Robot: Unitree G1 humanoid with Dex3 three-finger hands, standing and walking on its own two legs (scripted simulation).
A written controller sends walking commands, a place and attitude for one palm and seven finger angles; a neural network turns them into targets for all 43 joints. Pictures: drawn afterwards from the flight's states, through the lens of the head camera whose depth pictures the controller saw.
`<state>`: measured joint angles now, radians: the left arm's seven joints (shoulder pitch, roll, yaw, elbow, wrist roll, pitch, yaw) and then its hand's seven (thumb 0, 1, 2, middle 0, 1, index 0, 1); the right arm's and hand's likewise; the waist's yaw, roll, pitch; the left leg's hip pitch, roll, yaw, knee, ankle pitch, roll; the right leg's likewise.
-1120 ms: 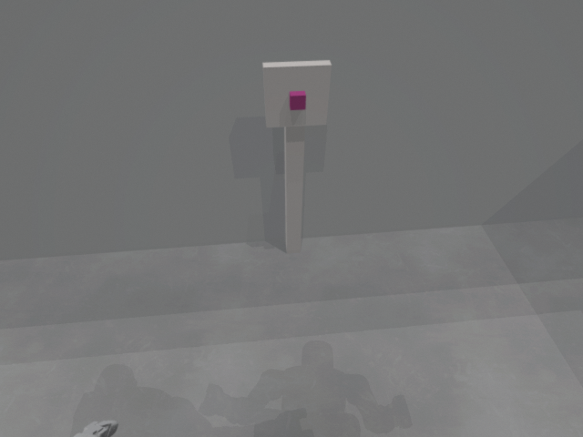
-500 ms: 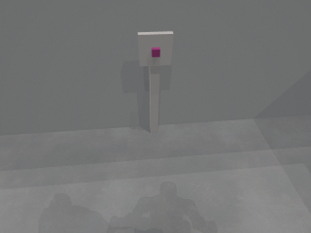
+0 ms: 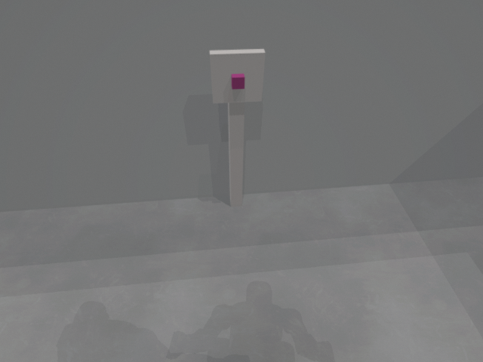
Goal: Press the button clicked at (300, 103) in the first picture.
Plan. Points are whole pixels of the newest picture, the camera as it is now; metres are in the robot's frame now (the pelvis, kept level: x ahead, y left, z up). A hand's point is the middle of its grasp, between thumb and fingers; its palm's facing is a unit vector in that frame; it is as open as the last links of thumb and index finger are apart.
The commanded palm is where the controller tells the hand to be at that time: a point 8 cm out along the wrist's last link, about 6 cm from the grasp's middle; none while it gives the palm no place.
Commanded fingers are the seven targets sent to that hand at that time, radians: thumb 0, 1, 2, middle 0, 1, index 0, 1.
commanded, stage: look at it before walking up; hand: left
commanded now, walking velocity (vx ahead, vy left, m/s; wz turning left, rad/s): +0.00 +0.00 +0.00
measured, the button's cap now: (237, 80) +0.97 +0.07 -0.02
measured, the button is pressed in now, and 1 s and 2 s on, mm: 0 0 0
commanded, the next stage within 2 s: walk to a spot facing it in 0.32 s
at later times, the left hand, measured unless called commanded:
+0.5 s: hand out of the picture +0.07 +0.24 -0.16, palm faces -0.02 -0.95 -0.32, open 7.4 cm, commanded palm none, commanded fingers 0.00 0.90 0.90 -0.20 -0.30 -0.20 -0.30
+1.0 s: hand out of the picture +0.06 +0.19 -0.18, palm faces -0.17 -0.96 -0.23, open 7.4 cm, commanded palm none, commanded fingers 0.00 0.90 0.90 -0.20 -0.30 -0.20 -0.30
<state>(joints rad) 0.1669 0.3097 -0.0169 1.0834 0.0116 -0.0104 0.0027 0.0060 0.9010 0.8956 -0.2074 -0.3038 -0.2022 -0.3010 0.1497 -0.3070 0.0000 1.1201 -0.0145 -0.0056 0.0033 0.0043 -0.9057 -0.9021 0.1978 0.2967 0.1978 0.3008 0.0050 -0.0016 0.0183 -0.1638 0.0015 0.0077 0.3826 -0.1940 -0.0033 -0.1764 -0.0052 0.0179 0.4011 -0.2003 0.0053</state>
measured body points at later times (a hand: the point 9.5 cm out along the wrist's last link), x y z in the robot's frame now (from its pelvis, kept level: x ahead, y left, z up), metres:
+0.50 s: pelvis +0.01 +0.00 +0.00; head +0.02 -0.01 +0.45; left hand +0.07 +0.28 -0.13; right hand +0.09 -0.29 -0.14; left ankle +0.01 +0.12 -0.74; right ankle +0.01 -0.12 -0.74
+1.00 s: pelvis -0.03 +0.01 -0.01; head +0.01 +0.01 +0.43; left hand +0.07 +0.24 -0.16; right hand +0.01 -0.27 -0.15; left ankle -0.02 +0.14 -0.71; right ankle +0.01 -0.12 -0.74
